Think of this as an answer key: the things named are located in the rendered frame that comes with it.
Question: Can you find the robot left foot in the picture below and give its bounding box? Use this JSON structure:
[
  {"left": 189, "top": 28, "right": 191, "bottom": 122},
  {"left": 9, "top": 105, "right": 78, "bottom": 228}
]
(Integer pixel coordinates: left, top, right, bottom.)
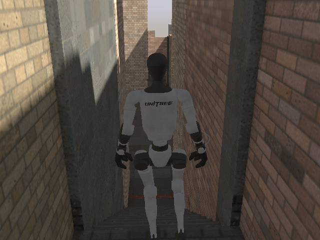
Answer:
[{"left": 149, "top": 226, "right": 161, "bottom": 240}]

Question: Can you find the right robot forearm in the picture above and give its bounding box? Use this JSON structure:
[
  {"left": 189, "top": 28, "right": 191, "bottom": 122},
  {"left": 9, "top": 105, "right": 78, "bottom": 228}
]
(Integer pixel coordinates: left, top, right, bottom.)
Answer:
[{"left": 190, "top": 121, "right": 206, "bottom": 154}]

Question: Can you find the left robot hand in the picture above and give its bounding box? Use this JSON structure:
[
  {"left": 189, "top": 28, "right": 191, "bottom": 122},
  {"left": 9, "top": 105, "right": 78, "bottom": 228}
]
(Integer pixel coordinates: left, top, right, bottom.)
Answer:
[{"left": 115, "top": 152, "right": 133, "bottom": 169}]

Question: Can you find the right robot hand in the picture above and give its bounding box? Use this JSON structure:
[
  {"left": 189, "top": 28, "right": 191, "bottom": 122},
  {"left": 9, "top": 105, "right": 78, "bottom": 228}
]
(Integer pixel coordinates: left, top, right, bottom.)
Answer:
[{"left": 189, "top": 151, "right": 208, "bottom": 168}]

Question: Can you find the robot right upper arm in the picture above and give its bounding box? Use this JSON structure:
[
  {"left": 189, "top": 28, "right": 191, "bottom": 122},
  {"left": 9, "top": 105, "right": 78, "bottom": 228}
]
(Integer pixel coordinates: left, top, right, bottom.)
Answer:
[{"left": 175, "top": 88, "right": 199, "bottom": 134}]

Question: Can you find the humanoid robot head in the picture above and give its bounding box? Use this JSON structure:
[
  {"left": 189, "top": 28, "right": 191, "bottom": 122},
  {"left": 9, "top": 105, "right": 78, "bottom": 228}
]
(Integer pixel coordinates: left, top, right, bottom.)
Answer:
[{"left": 144, "top": 53, "right": 172, "bottom": 93}]

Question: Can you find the left robot forearm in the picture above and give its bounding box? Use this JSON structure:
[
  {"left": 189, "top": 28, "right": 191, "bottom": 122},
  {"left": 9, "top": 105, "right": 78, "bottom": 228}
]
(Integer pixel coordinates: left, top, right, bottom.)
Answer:
[{"left": 116, "top": 123, "right": 131, "bottom": 155}]

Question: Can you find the robot left upper arm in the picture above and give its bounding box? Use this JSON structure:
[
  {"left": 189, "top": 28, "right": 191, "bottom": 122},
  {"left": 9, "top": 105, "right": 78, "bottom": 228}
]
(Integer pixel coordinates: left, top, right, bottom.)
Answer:
[{"left": 121, "top": 90, "right": 141, "bottom": 136}]

